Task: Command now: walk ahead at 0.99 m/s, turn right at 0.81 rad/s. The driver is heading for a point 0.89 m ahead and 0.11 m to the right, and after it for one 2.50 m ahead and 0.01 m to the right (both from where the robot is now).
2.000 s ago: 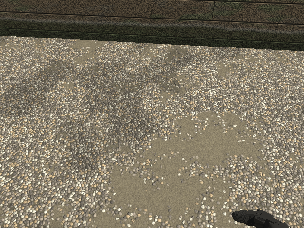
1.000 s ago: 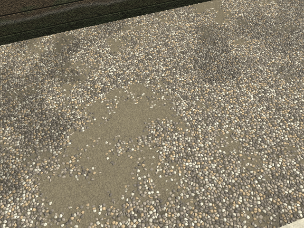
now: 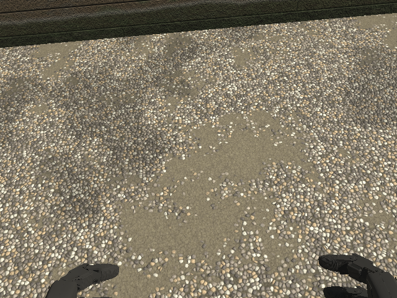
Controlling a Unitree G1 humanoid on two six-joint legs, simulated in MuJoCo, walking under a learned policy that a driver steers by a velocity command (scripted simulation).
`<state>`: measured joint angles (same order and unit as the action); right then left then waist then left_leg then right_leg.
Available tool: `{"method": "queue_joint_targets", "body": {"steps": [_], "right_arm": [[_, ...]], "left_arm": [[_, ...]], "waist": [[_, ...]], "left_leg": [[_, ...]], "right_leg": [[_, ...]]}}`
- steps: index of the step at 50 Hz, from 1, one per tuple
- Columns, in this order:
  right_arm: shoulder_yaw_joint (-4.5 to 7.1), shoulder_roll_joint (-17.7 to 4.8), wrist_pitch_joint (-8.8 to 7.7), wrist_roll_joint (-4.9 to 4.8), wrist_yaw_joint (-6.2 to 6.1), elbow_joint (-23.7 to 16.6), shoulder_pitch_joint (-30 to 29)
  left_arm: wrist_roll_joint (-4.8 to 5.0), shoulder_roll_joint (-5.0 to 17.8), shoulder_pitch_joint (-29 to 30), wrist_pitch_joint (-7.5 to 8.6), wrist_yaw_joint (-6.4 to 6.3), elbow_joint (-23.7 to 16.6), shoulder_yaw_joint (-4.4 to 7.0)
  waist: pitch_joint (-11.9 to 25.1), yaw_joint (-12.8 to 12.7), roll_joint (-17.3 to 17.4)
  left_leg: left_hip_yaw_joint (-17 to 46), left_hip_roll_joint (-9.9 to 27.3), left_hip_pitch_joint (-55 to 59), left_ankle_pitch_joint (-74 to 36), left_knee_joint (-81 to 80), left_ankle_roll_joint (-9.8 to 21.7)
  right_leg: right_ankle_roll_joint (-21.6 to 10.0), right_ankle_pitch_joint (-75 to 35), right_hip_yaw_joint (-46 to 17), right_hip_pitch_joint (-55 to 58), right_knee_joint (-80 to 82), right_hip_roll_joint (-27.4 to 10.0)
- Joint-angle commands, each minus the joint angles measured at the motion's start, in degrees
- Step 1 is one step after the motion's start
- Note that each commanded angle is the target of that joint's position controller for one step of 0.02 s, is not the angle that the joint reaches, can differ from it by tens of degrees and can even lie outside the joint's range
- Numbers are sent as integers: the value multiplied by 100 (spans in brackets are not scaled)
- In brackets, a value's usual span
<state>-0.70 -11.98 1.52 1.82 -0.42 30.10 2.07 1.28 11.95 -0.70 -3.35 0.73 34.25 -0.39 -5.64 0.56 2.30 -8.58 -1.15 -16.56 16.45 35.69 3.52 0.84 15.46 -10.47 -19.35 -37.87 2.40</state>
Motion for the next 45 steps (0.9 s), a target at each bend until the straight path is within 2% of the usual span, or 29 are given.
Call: {"method": "queue_joint_targets", "body": {"steps": [1, 2, 3, 6, 9, 10, 12, 13, 14, 15, 16, 17, 18, 19, 20, 21, 22, 23, 25, 26, 27, 28, 29, 30, 32, 34, 35, 39, 45], "right_arm": [[182, -483, -125, -2, -22, -625, -511], [210, -549, -127, 0, -22, -593, -481], [282, -659, -120, -50, -20, -563, -342], [341, -748, -121, -39, -65, -446, -144], [347, -717, -120, -47, -89, -374, -200], [314, -589, -76, -60, -64, -447, -388], [234, -343, -3, -96, 6, -616, -515], [259, -427, -28, -133, 91, -660, -366], [270, -403, -63, -107, 168, -618, -34], [292, -443, -123, -36, 180, -472, 446], [351, -549, -170, 30, 63, -234, 1248], [508, -953, -160, 200, -9, 16, 1779], [614, -1133, -129, 195, -81, 18, 1094], [531, -953, -164, 177, -204, -170, 696], [450, -818, -240, 151, -210, -170, 693], [370, -668, -338, 85, -182, -114, 613], [335, -626, -485, 59, -132, -27, 363], [306, -609, -564, -45, -70, -54, 124], [272, -627, -495, -203, 56, -49, 113], [259, -503, -403, -205, 115, -8, 345], [183, -289, -315, -196, 170, -213, 313], [288, -501, -222, -240, 139, -547, -482], [406, -610, -179, -315, 51, -577, -771], [371, -457, -226, -309, -46, -489, -504], [330, -317, -269, -171, -129, -288, 172], [415, -385, -148, -91, -108, -114, 499], [439, -402, -68, -97, -87, -80, 550], [392, -282, 189, -177, -83, -89, 444], [273, -314, 333, -259, 51, -336, -59]], "left_arm": [[65, 659, 365, 105, -24, -494, 190], [63, 640, 384, 96, -35, -530, 189], [161, 642, 416, 118, -39, -552, 208], [53, 598, 786, 96, -2, -697, 196], [68, 586, 347, 81, 50, -596, 211], [116, 635, 9, 87, 54, -464, 226], [168, 902, -114, 8, 71, -438, 272], [149, 1092, 399, -32, 108, -680, 320], [114, 1091, 1071, -56, 68, -908, 309], [105, 1064, 1498, -73, 42, -1081, 312], [83, 927, 1878, -10, 60, -1267, 324], [158, 605, 1785, 77, 29, -1342, 282], [134, 405, 1367, 133, 13, -1195, 230], [-144, 727, 1377, 175, 65, -1146, 318], [-190, 787, 1347, 204, 128, -1118, 345], [-195, 639, 1305, 220, 190, -1153, 273], [-159, 405, 1167, 229, 261, -1193, 174], [-146, 224, 831, 219, 302, -1051, 90], [-224, 282, 262, 135, 389, -760, 126], [-229, 426, -135, 103, 357, -617, 178], [-120, 797, -289, 69, 314, -640, 259], [1, 1093, -810, 41, 240, -653, 312], [-75, 1053, -994, 80, 73, -707, 300], [-223, 890, -691, 144, -98, -733, 256], [-302, 530, -151, 324, -284, -715, 157], [-241, 219, 134, 485, -264, -780, 66], [-230, 197, 125, 543, -248, -771, 56], [-267, 360, -296, 707, -227, -661, 98], [-320, 598, -747, 677, -284, -452, 210]], "waist": [[1054, 10, -266], [1035, -38, -248], [1146, 77, -67], [878, 206, 56], [956, -79, -138], [1027, -285, -417], [743, -373, -1514], [656, -146, -1871], [786, 127, -1981], [946, 410, -1752], [1051, 769, -1355], [1359, 873, -317], [1308, 589, 1530], [1334, 518, 1403], [1299, 402, 765], [1222, 260, 416], [1174, 56, 418], [1200, -91, 337], [1080, -163, 138], [1110, -212, -449], [1537, -499, -1744], [1426, -1110, -2353], [1329, -1264, -1493], [1430, -918, -930], [1387, -210, -830], [1406, 57, -773], [1425, 112, -736], [1426, 102, -615], [1226, -214, -941]], "left_leg": [[570, 728, 932, 21, -793, -493], [525, 795, 1011, 64, -733, -439], [640, 949, 1211, 521, -888, -403], [766, 1422, 930, 889, -1089, -213], [299, 1269, 729, 877, -793, -281], [-46, 959, 801, 599, -335, -380], [-461, 58, 386, 660, 771, -604], [-258, -194, 261, 801, 1040, -653], [44, -234, 443, 717, 1190, -616], [218, -189, 1072, 487, 974, -489], [261, 43, 2144, 151, 353, -278], [668, 806, 3297, 333, -258, 22], [1785, 2190, 2943, 245, -559, 264], [2128, 2635, 2396, -365, -649, 447], [2050, 2657, 1926, -541, -775, 437], [1810, 2516, 1310, -405, -892, 329], [1450, 2359, 786, 31, -994, 219], [964, 2038, 12, 412, -1029, 45], [338, 1495, -825, 555, -717, -94], [-110, 1098, -930, 192, 310, -121], [-394, 452, -1396, 638, 1599, -437], [126, 9, -2389, 2064, 3208, -561], [1440, -404, -2881, 1772, 4136, -633], [1969, -481, -2928, 1086, 4530, -658], [2065, -287, -2679, 235, 4315, -591], [1854, -293, -2064, -124, 4186, -638], [1795, -297, -1974, -194, 4182, -672], [1667, -129, -1951, -242, 3624, -660], [844, 158, -967, 695, 1846, -321]], "right_leg": [[-428, -917, 318, -542, 231, 48], [-440, -1023, 291, -705, 216, 42], [-458, -460, 355, -928, 127, 81], [-482, -233, 575, -1155, -231, -30], [-598, -348, 642, -842, -114, -39], [-673, -540, 449, -787, 192, -9], [-847, -511, -800, -1001, 894, 28], [-861, 225, -1297, -1323, 1268, 59], [-871, 392, -1504, -1512, 1454, 38], [-744, 149, -1411, -1893, 1451, 86], [-400, -448, -896, -2595, 1153, 331], [71, -750, 4, -3426, 426, 727], [-220, -55, 287, -3748, -1168, 341], [-287, 313, 287, -3563, -1824, -100], [-264, 357, 423, -3187, -2091, -244], [-191, 339, 510, -2596, -1988, -407], [-176, 236, 574, -1959, -1577, -554], [-176, 8, 843, -825, -1001, -485], [-241, -94, 1402, 614, -567, -85], [-315, -503, 1325, 1005, -419, -45], [-614, -448, 273, 1380, 280, -520], [-1064, -36, -1225, 1397, 1384, -1392], [-1241, -283, -1559, 1320, 1358, -1801], [-1194, -747, -1270, 1012, 1049, -1975], [-750, -540, -833, 343, 1002, -1817], [-489, -466, -591, -288, 1244, -1704], [-474, -537, -493, -375, 1285, -1703], [-266, -782, -45, -94, 1226, -1676], [-27, -932, 940, 30, 1432, -1668]]}}
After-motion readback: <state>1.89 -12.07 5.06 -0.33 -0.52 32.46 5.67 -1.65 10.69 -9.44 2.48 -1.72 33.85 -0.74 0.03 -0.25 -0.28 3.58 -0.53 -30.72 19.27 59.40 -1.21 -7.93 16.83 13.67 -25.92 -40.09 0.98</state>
